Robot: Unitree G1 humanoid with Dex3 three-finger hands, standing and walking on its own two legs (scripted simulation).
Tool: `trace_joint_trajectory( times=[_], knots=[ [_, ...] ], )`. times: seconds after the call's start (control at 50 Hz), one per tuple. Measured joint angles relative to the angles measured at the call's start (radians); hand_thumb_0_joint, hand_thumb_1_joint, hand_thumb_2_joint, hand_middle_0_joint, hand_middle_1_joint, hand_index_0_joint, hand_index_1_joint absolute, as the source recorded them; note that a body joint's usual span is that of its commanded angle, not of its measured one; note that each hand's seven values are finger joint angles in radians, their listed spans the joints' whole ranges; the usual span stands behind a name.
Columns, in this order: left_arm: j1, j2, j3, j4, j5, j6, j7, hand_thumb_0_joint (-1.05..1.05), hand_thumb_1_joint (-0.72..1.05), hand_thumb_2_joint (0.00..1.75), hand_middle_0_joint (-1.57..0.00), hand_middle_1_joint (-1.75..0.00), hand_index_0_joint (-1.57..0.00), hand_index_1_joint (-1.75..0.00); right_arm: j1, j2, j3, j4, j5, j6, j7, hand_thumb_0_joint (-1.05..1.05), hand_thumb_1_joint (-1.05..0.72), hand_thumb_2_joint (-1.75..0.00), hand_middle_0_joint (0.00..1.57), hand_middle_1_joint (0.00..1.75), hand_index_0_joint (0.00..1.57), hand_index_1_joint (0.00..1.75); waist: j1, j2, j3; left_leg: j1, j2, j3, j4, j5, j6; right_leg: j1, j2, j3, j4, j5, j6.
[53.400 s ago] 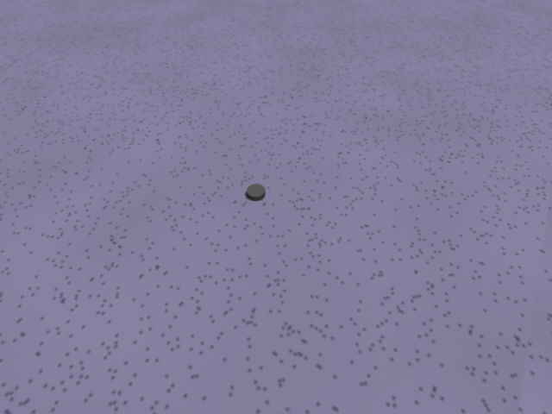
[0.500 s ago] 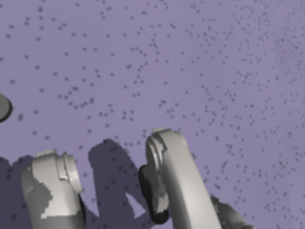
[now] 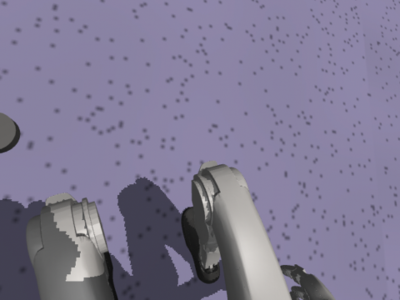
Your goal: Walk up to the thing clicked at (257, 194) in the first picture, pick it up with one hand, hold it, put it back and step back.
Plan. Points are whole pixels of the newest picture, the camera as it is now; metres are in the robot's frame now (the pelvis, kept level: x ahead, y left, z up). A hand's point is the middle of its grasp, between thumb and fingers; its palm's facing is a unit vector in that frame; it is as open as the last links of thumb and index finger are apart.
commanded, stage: home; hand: left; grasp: from above
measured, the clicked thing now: out of the picture +0.49 +0.35 -0.31
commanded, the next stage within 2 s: none
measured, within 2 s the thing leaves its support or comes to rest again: neither
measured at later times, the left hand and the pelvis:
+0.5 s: hand out of the picture +0.41 +0.32 -0.04, palm faces -0.30 -0.52 -0.80, open 9.4 cm; pelvis +0.02 +0.00 +0.08, yaw +3 degrees
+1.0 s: hand out of the picture +0.27 +0.25 +0.17, palm faces +0.14 -0.94 -0.32, open 7.4 cm; pelvis +0.04 +0.00 +0.27, yaw +9 degrees
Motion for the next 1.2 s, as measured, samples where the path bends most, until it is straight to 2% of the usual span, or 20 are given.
trace_joint_trajectory(
  times=[0.08,0.12,0.16,0.2,0.24,0.28,0.38,0.44,0.52,0.64,0.8,0.9,1.02,1.12,1.2],
  knots=[
    [-0.004,0.016,0.033,0.009,0.03,-0.011,0.06,0.0,-0.48,0.98,-0.1,-1.0,-0.1,-0.99,0.014,0.015,0.013,0.011,-0.019,-0.009,0.005,0.0,-0.9,-0.89,0.2,0.3,0.2,0.3,-0.004,-0.011,0.02,-0.024,-0.003,-0.009,0.033,-0.003,-0.003,-0.022,0.004,-0.004,0.029,-0.002,0.003],
    [0.003,0.012,0.048,-0.011,0.033,0.0,0.082,0.0,-0.44,0.96,-0.12,-0.96,-0.13,-0.95,0.025,0.026,0.01,0.014,-0.023,-0.018,0.009,0.0,-0.9,-0.89,0.2,0.3,0.2,0.3,-0.003,-0.01,0.019,-0.037,-0.005,-0.012,0.044,-0.006,-0.004,-0.033,0.004,-0.005,0.039,-0.006,0.003],
    [0.017,-0.004,0.062,-0.045,0.017,0.021,0.095,0.0,-0.39,0.95,-0.16,-0.91,-0.15,-0.9,0.037,0.038,0.002,0.015,-0.023,-0.028,0.016,0.0,-0.9,-0.89,0.2,0.3,0.2,0.3,0.001,-0.003,0.01,-0.048,-0.007,-0.013,0.049,-0.01,-0.005,-0.043,0.002,-0.006,0.044,-0.011,0.0],
    [0.044,-0.031,0.079,-0.099,-0.016,0.048,0.096,0.0,-0.33,0.93,-0.18,-0.84,-0.17,-0.83,0.047,0.05,-0.013,0.017,-0.016,-0.036,0.025,0.0,-0.9,-0.89,0.2,0.3,0.2,0.3,0.009,0.008,-0.007,-0.055,-0.008,-0.011,0.046,-0.016,-0.005,-0.049,0.0,-0.004,0.042,-0.018,0.002],
    [0.083,-0.068,0.095,-0.166,-0.065,0.082,0.082,0.0,-0.26,0.9,-0.2,-0.76,-0.19,-0.76,0.054,0.065,-0.034,0.019,-0.004,-0.04,0.034,0.0,-0.9,-0.89,0.2,0.3,0.2,0.3,0.021,0.022,-0.028,-0.05,-0.006,-0.005,0.033,-0.024,-0.005,-0.045,-0.002,0.0,0.032,-0.027,0.006],
    [0.129,-0.11,0.106,-0.243,-0.13,0.121,0.052,0.0,-0.17,0.87,-0.21,-0.69,-0.19,-0.69,0.057,0.08,-0.059,0.02,0.014,-0.039,0.044,0.0,-0.9,-0.89,0.2,0.3,0.2,0.3,0.037,0.035,-0.053,-0.031,-0.003,0.004,0.01,-0.033,-0.005,-0.031,-0.006,0.005,0.013,-0.036,0.009],
    [0.278,-0.221,0.093,-0.455,-0.335,0.229,-0.071,0.0,0.11,0.83,-0.21,-0.52,-0.2,-0.53,0.05,0.099,-0.117,0.02,0.074,-0.015,0.049,0.0,-0.9,-0.89,0.2,0.3,0.2,0.3,0.091,0.066,-0.132,0.056,0.009,0.036,-0.093,-0.052,-0.003,0.04,-0.015,0.023,-0.073,-0.052,0.003],
    [0.387,-0.276,0.075,-0.59,-0.467,0.286,-0.151,0.01,0.31,0.81,-0.21,-0.43,-0.2,-0.44,0.033,0.091,-0.142,0.015,0.102,-0.001,0.037,0.0,-0.9,-0.89,0.2,0.3,0.2,0.3,0.126,0.081,-0.171,0.128,0.017,0.055,-0.169,-0.056,0.002,0.103,-0.018,0.032,-0.143,-0.052,0.001],
    [0.531,-0.334,0.054,-0.757,-0.619,0.334,-0.226,0.01,0.56,0.84,-0.21,-0.36,-0.2,-0.36,0.008,0.072,-0.174,-0.008,0.132,0.008,0.013,0.0,-0.91,-0.89,0.2,0.3,0.2,0.3,0.168,0.089,-0.205,0.231,0.023,0.075,-0.27,-0.05,0.005,0.198,-0.022,0.04,-0.237,-0.044,-0.004],
    [0.701,-0.413,0.037,-0.934,-0.805,0.381,-0.248,0.01,0.78,0.87,-0.21,-0.32,-0.21,-0.32,-0.034,0.052,-0.204,-0.044,0.16,-0.011,-0.032,0.0,-0.91,-0.89,0.2,0.3,0.2,0.3,0.214,0.08,-0.226,0.39,0.023,0.091,-0.41,-0.032,0.003,0.351,-0.032,0.043,-0.37,-0.027,-0.013],
    [0.895,-0.509,0.028,-1.107,-1.019,0.489,-0.223,0.01,0.88,0.89,-0.21,-0.3,-0.21,-0.3,-0.079,0.07,-0.202,-0.082,0.181,-0.057,-0.09,0.0,-0.91,-0.89,0.2,0.3,0.2,0.3,0.232,0.073,-0.226,0.612,0.021,0.101,-0.596,-0.003,-0.003,0.572,-0.043,0.038,-0.552,0.0,-0.021],
    [1.006,-0.564,0.027,-1.195,-1.134,0.566,-0.203,0.01,0.89,0.89,-0.21,-0.3,-0.21,-0.3,-0.076,0.097,-0.183,-0.09,0.19,-0.08,-0.126,0.0,-0.91,-0.89,0.2,0.3,0.2,0.3,0.229,0.074,-0.229,0.763,0.021,0.108,-0.722,0.012,-0.004,0.721,-0.048,0.036,-0.678,0.017,-0.024],
    [1.121,-0.622,0.034,-1.28,-1.235,0.65,-0.176,0.02,0.9,0.89,-0.21,-0.3,-0.2,-0.3,-0.031,0.124,-0.154,-0.089,0.198,-0.11,-0.171,0.01,-0.91,-0.89,0.2,0.3,0.2,0.3,0.227,0.078,-0.23,0.958,0.023,0.116,-0.88,0.03,-0.005,0.916,-0.05,0.033,-0.841,0.039,-0.026],
    [1.218,-0.66,0.039,-1.346,-1.293,0.693,-0.167,0.02,0.9,0.89,-0.2,-0.3,-0.2,-0.3,0.026,0.139,-0.135,-0.082,0.198,-0.139,-0.213,0.01,-0.91,-0.89,0.2,0.3,0.2,0.3,0.221,0.081,-0.229,1.129,0.025,0.122,-1.021,0.051,-0.005,1.088,-0.05,0.03,-0.988,0.065,-0.028],
    [1.306,-0.684,0.034,-1.409,-1.314,0.713,-0.167,0.02,0.91,0.89,-0.2,-0.3,-0.2,-0.3,0.074,0.142,-0.133,-0.087,0.195,-0.162,-0.242,0.01,-0.91,-0.89,0.2,0.3,0.2,0.3,0.215,0.086,-0.227,1.259,0.026,0.127,-1.129,0.07,-0.004,1.221,-0.05,0.029,-1.103,0.089,-0.028]
  ],
)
